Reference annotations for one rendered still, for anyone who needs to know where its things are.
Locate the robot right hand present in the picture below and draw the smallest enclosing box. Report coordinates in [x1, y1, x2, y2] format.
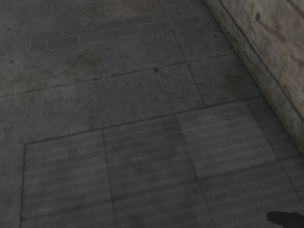
[266, 211, 304, 228]

